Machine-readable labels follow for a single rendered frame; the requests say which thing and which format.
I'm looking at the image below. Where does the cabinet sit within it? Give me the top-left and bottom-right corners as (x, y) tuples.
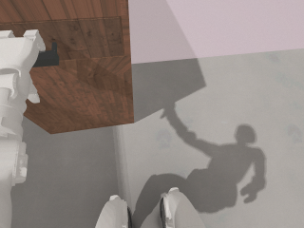
(0, 0), (134, 135)

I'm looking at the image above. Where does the left robot thigh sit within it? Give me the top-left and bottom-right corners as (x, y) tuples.
(95, 199), (128, 228)

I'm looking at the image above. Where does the left robot hand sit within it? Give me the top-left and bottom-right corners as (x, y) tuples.
(0, 29), (46, 104)

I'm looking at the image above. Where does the right robot shin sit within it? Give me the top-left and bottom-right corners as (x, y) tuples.
(165, 187), (180, 228)

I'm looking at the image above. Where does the left robot forearm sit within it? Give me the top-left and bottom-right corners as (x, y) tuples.
(0, 65), (30, 142)

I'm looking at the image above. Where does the left robot upper arm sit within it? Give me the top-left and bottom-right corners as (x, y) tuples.
(0, 140), (29, 228)

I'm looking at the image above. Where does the drawer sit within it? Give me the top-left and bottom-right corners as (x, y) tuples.
(0, 16), (124, 61)

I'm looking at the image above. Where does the handle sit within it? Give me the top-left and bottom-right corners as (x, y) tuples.
(33, 42), (60, 67)

